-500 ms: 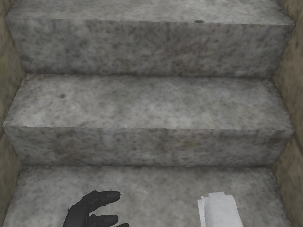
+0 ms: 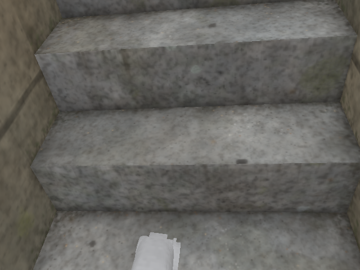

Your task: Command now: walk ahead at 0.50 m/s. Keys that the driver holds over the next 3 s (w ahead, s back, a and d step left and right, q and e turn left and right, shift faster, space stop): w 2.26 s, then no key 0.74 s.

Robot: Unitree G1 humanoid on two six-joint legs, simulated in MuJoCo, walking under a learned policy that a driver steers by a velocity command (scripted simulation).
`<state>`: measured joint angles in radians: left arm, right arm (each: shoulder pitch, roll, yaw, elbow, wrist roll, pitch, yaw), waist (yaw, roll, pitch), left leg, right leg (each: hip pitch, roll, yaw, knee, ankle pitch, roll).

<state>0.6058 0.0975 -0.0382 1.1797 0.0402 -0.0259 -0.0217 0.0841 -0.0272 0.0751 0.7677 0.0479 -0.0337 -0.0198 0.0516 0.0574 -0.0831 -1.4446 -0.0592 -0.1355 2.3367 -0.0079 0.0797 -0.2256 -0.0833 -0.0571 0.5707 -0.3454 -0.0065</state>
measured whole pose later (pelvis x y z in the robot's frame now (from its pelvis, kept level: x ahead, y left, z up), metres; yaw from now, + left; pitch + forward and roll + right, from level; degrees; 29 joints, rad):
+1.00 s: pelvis +0.47 +0.07 +0.41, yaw +0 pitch +2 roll +2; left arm 0.54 0.19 -0.01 1.21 0.04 -0.05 -0.05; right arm 0.03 -0.09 0.06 0.72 0.05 -0.09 -0.02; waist 0.01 0.03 -0.09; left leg -1.40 -0.02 -0.18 2.36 -0.09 0.13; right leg -0.24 -0.09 -0.11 0.58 -0.37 -0.01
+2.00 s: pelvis +0.98 +0.08 +0.84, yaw +1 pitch +6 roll +6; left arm 0.48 0.13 -0.04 1.18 0.01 -0.04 -0.01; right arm -0.11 0.01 0.15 0.68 0.01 -0.06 -0.03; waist 0.05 -0.04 -0.07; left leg -1.44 0.04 0.07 1.83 -0.10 0.10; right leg -0.15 -0.08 -0.09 0.32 -0.27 -0.04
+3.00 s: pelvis +1.40 +0.01 +1.23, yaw -1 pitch +1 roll +2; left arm 0.31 0.08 0.02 1.01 0.01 0.00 0.10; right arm 0.21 -0.13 -0.03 0.92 0.01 0.03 -0.09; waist 0.03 0.06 -0.05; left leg -0.52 0.06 0.02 1.03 -0.22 -0.08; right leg -0.22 -0.08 -0.08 0.49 -0.28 0.00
